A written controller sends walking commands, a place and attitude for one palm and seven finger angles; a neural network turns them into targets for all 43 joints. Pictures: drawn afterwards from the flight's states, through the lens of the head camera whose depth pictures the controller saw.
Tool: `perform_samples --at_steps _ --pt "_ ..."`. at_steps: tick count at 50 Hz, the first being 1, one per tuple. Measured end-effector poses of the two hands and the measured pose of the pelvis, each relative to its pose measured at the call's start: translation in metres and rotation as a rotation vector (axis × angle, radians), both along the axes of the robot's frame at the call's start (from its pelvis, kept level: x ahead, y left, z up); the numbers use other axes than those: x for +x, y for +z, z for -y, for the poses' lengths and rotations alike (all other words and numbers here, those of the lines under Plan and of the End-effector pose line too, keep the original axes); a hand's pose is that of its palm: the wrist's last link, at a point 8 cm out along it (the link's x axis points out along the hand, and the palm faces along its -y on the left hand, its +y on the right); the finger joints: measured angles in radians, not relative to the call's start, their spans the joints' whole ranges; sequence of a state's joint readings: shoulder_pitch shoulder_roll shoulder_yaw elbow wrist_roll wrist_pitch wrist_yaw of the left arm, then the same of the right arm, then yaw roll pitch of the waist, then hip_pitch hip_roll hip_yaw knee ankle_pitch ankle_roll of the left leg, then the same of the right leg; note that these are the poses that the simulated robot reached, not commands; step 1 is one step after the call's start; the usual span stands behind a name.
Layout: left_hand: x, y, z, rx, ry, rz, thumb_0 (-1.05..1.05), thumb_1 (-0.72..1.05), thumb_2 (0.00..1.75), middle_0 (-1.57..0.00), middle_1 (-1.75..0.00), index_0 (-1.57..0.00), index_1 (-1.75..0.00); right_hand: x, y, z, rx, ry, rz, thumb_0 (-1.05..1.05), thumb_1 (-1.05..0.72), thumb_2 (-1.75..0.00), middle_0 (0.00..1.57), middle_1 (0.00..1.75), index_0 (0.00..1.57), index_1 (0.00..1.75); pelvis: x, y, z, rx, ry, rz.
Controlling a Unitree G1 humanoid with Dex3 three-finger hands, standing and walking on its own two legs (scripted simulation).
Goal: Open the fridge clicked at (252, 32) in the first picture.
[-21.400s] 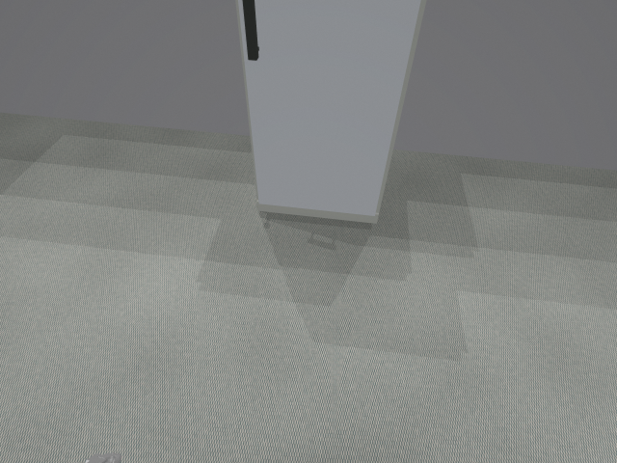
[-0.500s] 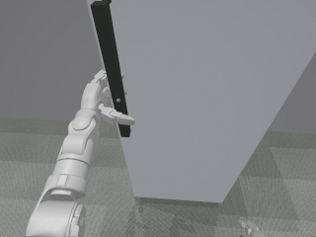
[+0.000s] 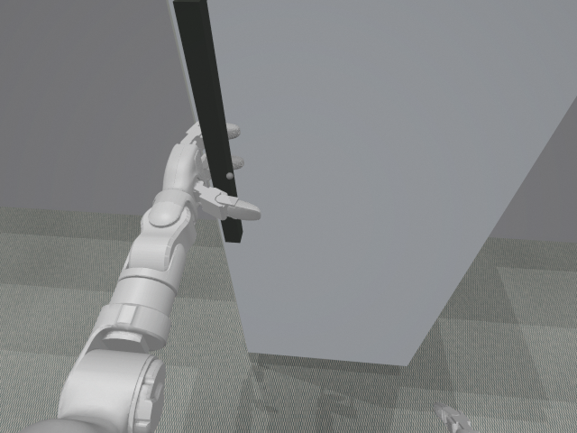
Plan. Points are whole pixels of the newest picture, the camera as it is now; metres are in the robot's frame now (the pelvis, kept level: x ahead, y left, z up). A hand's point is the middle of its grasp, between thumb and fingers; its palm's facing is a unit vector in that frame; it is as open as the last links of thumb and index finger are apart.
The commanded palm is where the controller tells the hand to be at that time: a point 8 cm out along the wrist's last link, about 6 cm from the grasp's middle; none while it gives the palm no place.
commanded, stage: slide the fingers in behind the handle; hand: left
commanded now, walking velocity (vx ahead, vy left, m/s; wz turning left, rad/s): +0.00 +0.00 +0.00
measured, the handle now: (221, 140) +0.47 +0.12 +0.18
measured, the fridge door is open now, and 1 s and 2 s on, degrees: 0 0 0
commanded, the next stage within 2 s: grip the handle and tug to test in 0.30 s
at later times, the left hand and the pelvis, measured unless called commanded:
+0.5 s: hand (230, 175) +0.42 +0.10 +0.17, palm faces -0.05 -1.00 +0.01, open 13.9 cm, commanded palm +0.39 +0.15 +0.16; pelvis +0.00 +0.00 +0.00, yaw -1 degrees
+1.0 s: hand (227, 174) +0.42 +0.11 +0.17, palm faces -0.05 -1.00 +0.01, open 6.9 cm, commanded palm +0.39 +0.16 +0.16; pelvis +0.01 +0.00 +0.00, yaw -1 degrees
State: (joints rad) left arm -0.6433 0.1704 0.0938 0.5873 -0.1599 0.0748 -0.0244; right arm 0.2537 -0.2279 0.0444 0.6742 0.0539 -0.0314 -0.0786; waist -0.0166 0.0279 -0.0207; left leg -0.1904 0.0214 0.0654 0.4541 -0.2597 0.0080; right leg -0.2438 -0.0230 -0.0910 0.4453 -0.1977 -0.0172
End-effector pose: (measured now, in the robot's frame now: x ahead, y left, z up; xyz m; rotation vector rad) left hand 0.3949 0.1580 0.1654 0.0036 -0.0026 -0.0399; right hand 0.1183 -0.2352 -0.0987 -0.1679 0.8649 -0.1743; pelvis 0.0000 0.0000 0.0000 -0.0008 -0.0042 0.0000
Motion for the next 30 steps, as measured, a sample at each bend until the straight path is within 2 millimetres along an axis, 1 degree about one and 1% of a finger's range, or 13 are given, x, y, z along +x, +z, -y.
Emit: perform_samples --at_steps 10,16,24,30 --pt "0.007 -0.002 0.002 -0.005 -0.006 0.003 -0.02 -0.5 0.3 -0.29 -1.2 -0.29 -1.2 -0.013 -0.003 0.004 -0.006 -0.017 -0.024 0.02 -0.9 -0.9 0.2 0.3 0.2 0.3 -0.001 0.0 -0.001 0.001 -0.006 -0.01" --pt "0.007 -0.003 0.002 -0.009 -0.012 0.011 -0.02 -0.5 0.3 -0.29 -1.2 -0.29 -1.2 -0.015 -0.002 0.006 -0.006 -0.029 -0.024 0.02 -0.9 -0.9 0.2 0.3 0.2 0.3 0.001 0.0 -0.001 0.001 -0.014 -0.011" --pt "0.003 -0.001 0.0 -0.011 -0.014 0.021 -0.02 -0.48 0.3 -0.29 -1.21 -0.29 -1.2 -0.006 0.002 0.005 -0.004 -0.03 -0.001 0.02 -0.9 -0.9 0.2 0.3 0.2 0.3 0.004 0.001 -0.002 -0.001 -0.018 -0.005" --pt "0.002 0.0 0.0 -0.006 -0.005 0.01 -0.02 -0.35 0.36 -0.3 -1.22 -0.3 -1.22 0.005 0.004 0.002 -0.005 -0.013 0.015 0.02 -0.9 -0.9 0.2 0.3 0.2 0.3 0.006 0.001 -0.002 -0.001 -0.012 -0.004"
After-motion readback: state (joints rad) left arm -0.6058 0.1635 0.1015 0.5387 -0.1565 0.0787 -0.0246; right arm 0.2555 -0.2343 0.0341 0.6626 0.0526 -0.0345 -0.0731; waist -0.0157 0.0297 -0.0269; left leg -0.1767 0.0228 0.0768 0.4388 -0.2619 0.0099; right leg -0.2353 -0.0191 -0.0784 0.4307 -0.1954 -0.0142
